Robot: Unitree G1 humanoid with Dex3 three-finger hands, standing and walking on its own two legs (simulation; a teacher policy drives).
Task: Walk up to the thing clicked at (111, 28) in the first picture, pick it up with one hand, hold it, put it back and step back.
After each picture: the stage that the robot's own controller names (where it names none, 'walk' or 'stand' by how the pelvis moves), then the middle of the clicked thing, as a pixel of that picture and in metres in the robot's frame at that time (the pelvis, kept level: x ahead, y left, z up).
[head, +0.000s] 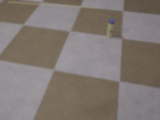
stand; (110, 28) +1.60 -0.36 -0.65
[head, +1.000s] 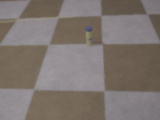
walk; (89, 36) +1.51 +0.03 -0.62
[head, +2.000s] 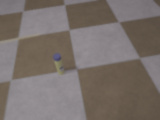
walk; (59, 64) +1.02 +0.29 -0.65
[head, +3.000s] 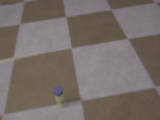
walk; (60, 98) +0.66 +0.24 -0.64
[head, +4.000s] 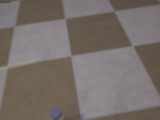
stand; (58, 119) +0.45 +0.23 -0.64
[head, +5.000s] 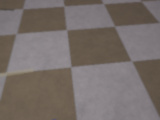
stand; out of the picture +0.43 +0.20 -0.66
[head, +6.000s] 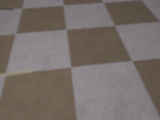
stand; out of the picture +0.41 +0.20 -0.66
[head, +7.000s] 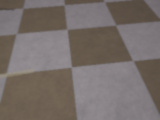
stand; out of the picture +0.40 +0.21 -0.66
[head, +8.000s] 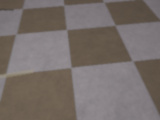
stand; out of the picture +0.40 +0.21 -0.66
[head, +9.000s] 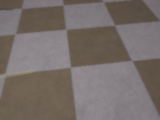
go down; out of the picture +0.40 +0.21 -0.66
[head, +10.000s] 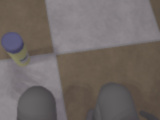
go down; (18, 52) +0.48 +0.24 -0.28
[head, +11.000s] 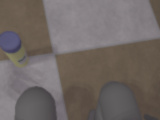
approach; (16, 52) +0.48 +0.25 -0.25
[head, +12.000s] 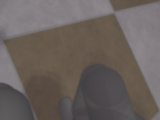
close in; out of the picture +0.47 +0.30 -0.16
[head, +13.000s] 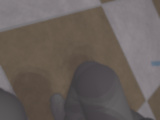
close; out of the picture +0.46 +0.31 -0.16
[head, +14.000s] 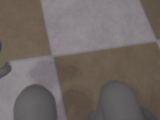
lift; out of the picture +0.38 +0.27 -0.03
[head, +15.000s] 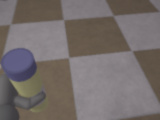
hold; (30, 86) +0.32 +0.17 +0.09
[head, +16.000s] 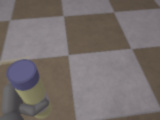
hold; (34, 93) +0.31 +0.17 +0.04
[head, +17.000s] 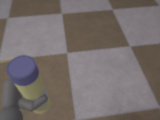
hold; (33, 89) +0.32 +0.17 +0.04
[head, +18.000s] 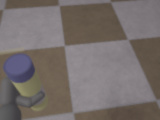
crouch; (30, 86) +0.34 +0.18 +0.01
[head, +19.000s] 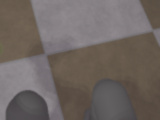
lower; out of the picture +0.48 +0.25 -0.03
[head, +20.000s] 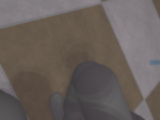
lower; out of the picture +0.45 +0.31 -0.16
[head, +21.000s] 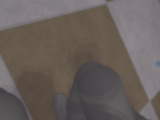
lower; out of the picture +0.44 +0.31 -0.16
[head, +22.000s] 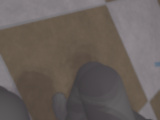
lower; out of the picture +0.44 +0.31 -0.16
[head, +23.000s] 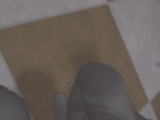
lower; out of the picture +0.44 +0.31 -0.16
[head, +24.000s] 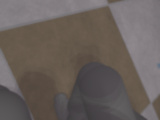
loosen; out of the picture +0.44 +0.31 -0.15
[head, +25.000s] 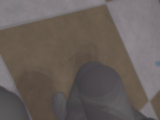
rise; out of the picture +0.44 +0.31 -0.17
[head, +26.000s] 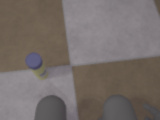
walk; (38, 68) +0.47 +0.23 -0.36
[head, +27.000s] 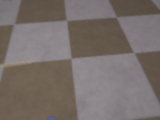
stand; out of the picture +0.41 +0.20 -0.59
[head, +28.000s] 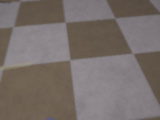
stand; out of the picture +0.41 +0.21 -0.60
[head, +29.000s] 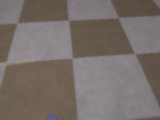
stand; out of the picture +0.41 +0.21 -0.62
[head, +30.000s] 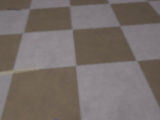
stand; out of the picture +0.43 +0.20 -0.66
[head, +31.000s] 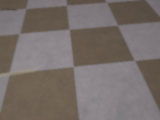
stand; out of the picture +0.40 +0.21 -0.66
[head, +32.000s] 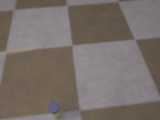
walk; (56, 112) +0.43 +0.20 -0.65
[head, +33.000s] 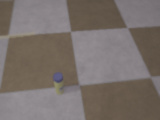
walk; (59, 84) +0.67 +0.15 -0.64
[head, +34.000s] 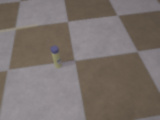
stand; (56, 57) +1.03 +0.29 -0.63
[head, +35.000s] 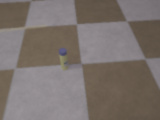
stand; (63, 59) +1.03 +0.19 -0.64
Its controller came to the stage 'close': yes
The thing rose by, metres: 0.69
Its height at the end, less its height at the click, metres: +0.00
